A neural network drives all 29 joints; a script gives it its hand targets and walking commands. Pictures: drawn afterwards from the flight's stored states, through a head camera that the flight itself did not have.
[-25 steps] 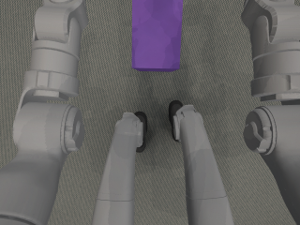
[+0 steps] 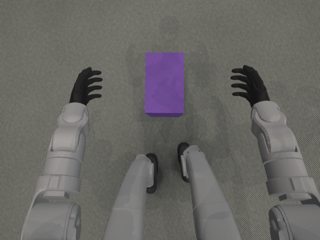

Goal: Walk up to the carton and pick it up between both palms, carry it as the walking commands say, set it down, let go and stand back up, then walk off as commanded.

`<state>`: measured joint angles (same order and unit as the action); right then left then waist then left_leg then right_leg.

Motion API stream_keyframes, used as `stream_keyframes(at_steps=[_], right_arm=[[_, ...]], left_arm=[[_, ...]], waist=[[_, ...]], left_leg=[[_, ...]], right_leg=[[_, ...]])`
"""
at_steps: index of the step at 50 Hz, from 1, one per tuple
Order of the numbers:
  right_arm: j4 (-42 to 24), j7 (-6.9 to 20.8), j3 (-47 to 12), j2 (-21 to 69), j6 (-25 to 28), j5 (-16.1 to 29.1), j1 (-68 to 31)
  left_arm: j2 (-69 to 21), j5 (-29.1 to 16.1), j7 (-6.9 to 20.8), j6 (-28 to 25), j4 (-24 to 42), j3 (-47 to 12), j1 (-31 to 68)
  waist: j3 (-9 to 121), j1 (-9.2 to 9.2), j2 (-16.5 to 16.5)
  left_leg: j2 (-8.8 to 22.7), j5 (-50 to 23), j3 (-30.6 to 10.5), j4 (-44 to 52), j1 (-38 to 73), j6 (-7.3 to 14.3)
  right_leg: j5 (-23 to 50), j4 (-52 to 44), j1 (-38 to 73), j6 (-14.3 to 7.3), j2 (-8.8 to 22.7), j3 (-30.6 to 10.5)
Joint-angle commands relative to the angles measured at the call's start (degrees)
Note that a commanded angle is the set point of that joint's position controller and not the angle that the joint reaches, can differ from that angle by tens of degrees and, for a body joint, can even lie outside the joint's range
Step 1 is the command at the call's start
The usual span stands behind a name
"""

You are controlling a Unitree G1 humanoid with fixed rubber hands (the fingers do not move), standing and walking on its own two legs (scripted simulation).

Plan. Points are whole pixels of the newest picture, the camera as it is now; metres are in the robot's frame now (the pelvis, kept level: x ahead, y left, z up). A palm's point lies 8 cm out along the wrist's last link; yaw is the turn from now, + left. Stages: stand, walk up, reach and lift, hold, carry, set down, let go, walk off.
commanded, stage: let go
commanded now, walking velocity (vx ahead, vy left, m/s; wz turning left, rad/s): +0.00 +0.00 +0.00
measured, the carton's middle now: (164, 89) +0.50 -0.01 -0.56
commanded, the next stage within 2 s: stand in 0.92 s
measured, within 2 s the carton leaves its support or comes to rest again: neither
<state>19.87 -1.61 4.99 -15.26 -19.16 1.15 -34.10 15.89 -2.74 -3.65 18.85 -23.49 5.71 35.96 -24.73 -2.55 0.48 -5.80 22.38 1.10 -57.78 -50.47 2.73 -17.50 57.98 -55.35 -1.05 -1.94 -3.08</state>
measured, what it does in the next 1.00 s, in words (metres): rises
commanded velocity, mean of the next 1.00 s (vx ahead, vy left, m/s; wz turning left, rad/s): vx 0.00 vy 0.00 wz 0.00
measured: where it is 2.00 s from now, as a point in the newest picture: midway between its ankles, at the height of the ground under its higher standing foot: (168, 174)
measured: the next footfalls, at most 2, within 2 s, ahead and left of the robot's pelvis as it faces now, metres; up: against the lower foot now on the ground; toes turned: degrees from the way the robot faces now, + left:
none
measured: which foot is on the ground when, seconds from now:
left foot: down 0.00-1.00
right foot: down 0.00-1.00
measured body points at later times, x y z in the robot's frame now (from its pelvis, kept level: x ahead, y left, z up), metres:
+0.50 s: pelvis +0.07 +0.01 +0.06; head +0.13 +0.00 +0.51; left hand +0.27 +0.23 -0.02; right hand +0.25 -0.23 -0.02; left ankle +0.05 +0.09 -0.66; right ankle +0.10 -0.10 -0.66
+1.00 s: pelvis +0.10 +0.01 +0.07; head +0.12 +0.01 +0.52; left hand +0.27 +0.25 -0.02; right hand +0.25 -0.23 -0.01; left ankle +0.05 +0.09 -0.66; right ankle +0.10 -0.10 -0.66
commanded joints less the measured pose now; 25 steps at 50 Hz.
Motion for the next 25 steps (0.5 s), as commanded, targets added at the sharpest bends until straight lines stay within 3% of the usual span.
stream_keyframes(at_steps=[1,3,7,11,20,25], right_arm=[[-2.92,1.26,0.91,0.61,5.82,-0.15,14.49],[-2.16,1.93,0.48,1.48,8.22,-0.01,13.9],[1.78,3.31,-3.32,4.78,10.35,0.91,22.05],[1.92,3.82,-4.43,4.72,11.65,0.49,28.52],[-3.88,4.11,-3.59,0.38,15.33,-1.26,44.78],[-4.98,4.91,-3.96,-1.34,15.08,0.56,46.86]], left_arm=[[-2.03,1.86,1.82,-5.84,0.88,0.94,-10.87],[-1.92,2.34,2.64,-8.32,-0.4,1.27,-11.2],[-3.15,1.54,4.94,-10.98,-5.05,-0.18,-19.6],[-2.73,1.21,6.15,-12.8,-3.72,-1.48,-26.09],[-0.81,2.14,6.69,-16.28,2.81,-2.79,-43.27],[-0.74,2.26,7.05,-15.82,5.67,-2.56,-47.15]], waist=[[72.98,3.12,2.94],[62.72,3.14,3.22],[49.88,3.24,3.87],[45.79,3.24,2.86],[43.48,2.32,0.83],[31.54,3.52,-0.51]], left_leg=[[3.15,-18.12,-3.7,12.09,19.67,-1.72],[3.36,-14.21,-3.89,14.41,17.57,-1.0],[3.73,-4.54,-3.08,19.43,16.96,-0.1],[4.11,-5.61,-2.68,23.83,21.26,-0.49],[4.38,-16.11,-2.98,29.95,34.18,-1.49],[4.88,-13.43,-3.29,34.5,35.64,-1.25]], right_leg=[[19.34,-10.2,37.06,1.68,0.44,0.64],[15.41,-12.66,33.48,1.13,0.44,0.28],[4.36,-19.56,35.13,0.79,1.49,0.05],[5.44,-24.01,41.24,1.07,1.78,0.49],[16.65,-28.02,52.61,1.68,1.02,1.69],[12.97,-31.2,52.69,1.42,0.23,2.2]])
